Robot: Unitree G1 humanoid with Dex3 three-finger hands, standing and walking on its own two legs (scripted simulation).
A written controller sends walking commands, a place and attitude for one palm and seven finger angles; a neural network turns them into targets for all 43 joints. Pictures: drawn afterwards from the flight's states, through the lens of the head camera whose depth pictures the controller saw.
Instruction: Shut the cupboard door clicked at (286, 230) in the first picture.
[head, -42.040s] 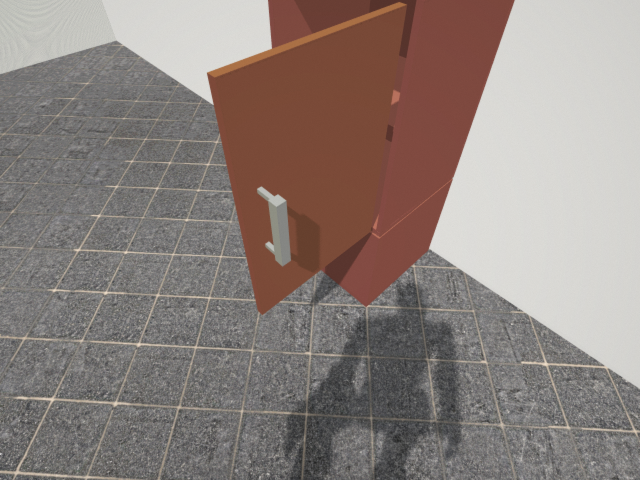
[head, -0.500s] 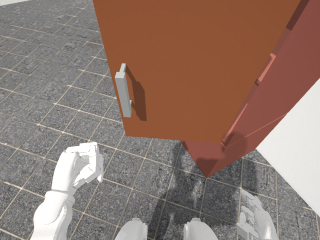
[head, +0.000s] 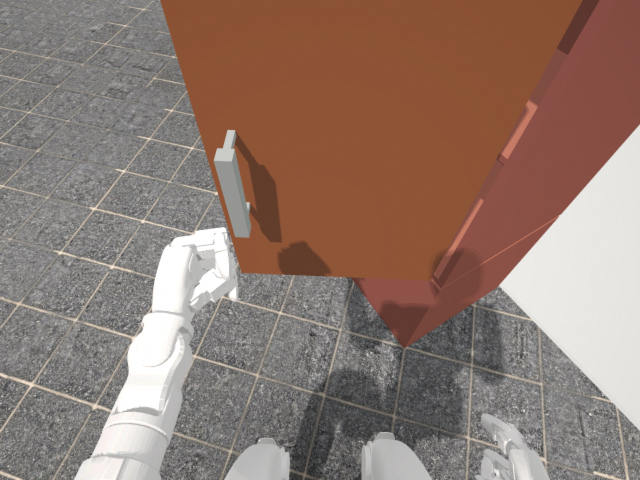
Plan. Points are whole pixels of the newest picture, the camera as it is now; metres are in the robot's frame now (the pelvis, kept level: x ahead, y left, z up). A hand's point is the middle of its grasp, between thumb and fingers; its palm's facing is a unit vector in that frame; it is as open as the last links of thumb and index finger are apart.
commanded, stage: bring the fist close to the handle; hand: left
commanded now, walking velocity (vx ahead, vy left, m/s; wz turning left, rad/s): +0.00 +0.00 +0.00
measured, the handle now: (237, 187) +0.50 +0.13 +0.05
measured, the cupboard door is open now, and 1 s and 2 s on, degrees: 56 55 38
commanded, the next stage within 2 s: push the door shut along its arc in 0.62 s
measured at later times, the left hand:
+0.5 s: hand (252, 239) +0.41 +0.10 +0.04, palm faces -0.03 -1.00 -0.03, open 3.1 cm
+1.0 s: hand (258, 225) +0.43 +0.10 +0.05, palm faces -0.10 -0.99 -0.04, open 3.1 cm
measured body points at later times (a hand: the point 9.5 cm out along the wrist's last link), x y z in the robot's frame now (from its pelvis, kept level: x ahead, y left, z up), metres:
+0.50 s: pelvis +0.00 -0.01 +0.00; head +0.09 -0.01 +0.44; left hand +0.40 +0.16 +0.05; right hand +0.07 -0.26 -0.12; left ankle +0.01 +0.09 -0.65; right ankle +0.04 -0.11 -0.65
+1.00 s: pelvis -0.01 -0.01 +0.00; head +0.08 +0.00 +0.44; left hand +0.43 +0.15 +0.05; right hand +0.09 -0.27 -0.12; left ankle +0.01 +0.09 -0.65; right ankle +0.04 -0.11 -0.65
